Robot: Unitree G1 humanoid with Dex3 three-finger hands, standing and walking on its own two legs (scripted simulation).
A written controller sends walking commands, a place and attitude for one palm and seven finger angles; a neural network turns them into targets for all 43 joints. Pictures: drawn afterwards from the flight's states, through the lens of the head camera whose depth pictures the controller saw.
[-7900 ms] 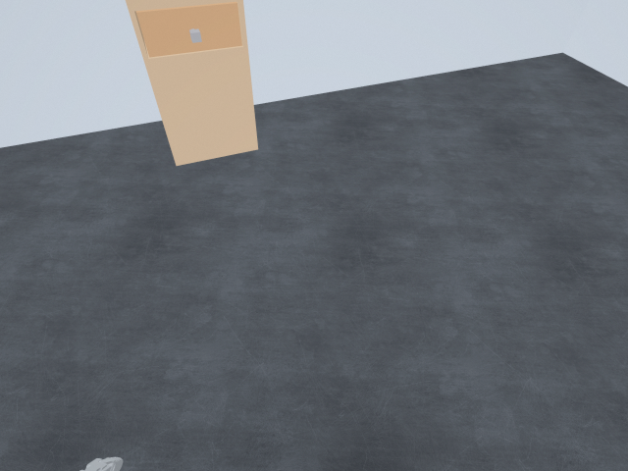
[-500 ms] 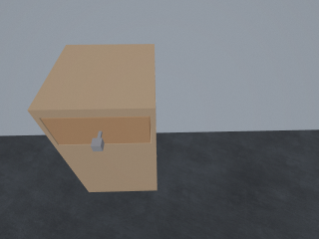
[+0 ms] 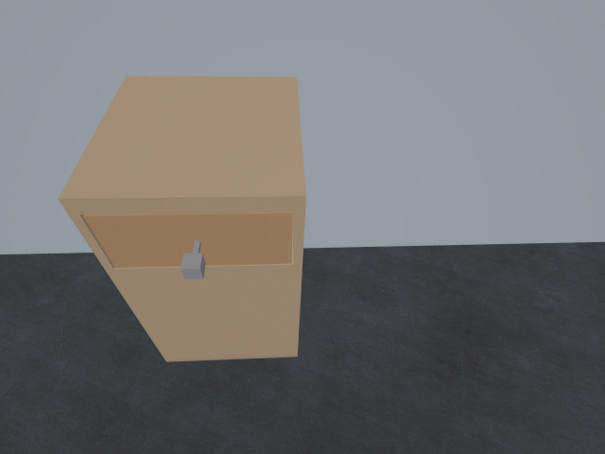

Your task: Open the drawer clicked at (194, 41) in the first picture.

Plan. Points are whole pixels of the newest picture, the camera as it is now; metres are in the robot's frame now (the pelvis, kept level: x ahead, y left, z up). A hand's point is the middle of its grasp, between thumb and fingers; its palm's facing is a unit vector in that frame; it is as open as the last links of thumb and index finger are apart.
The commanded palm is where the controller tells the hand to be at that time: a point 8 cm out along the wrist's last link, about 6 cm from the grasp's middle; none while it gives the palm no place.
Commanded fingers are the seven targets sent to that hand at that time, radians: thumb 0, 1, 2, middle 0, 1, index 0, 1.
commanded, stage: look again from close up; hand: left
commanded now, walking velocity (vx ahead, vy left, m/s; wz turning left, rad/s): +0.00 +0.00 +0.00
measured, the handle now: (195, 258) +0.48 +0.24 -0.12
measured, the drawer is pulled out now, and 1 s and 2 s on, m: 0.00 0.00 0.00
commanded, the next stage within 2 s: raise the hand with hooked fingers in 0.24 s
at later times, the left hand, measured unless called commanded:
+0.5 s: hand out of the picture +0.10 +0.21 -0.08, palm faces -0.08 -0.75 -0.65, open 7.5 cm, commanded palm +0.10 +0.25 -0.04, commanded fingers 0.00 0.69 0.81 -0.22 -0.44 -0.22 -0.44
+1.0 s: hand (124, 414) +0.17 +0.23 -0.03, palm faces +0.08 -0.05 -1.00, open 10.0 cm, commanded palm +0.15 +0.23 +0.03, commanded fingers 0.00 0.11 0.56 -0.26 -0.81 -0.26 -0.81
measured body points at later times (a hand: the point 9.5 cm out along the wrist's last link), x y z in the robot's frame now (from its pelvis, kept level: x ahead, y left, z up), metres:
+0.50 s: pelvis -0.03 +0.01 +0.00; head -0.01 -0.01 +0.45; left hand +0.10 +0.25 -0.04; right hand +0.06 -0.23 -0.13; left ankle +0.00 +0.12 -0.73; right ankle -0.07 -0.11 -0.73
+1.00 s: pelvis -0.04 -0.04 -0.04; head +0.00 -0.07 +0.40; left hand +0.16 +0.23 +0.03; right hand +0.21 -0.24 -0.13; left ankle +0.00 +0.11 -0.73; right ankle -0.07 -0.11 -0.73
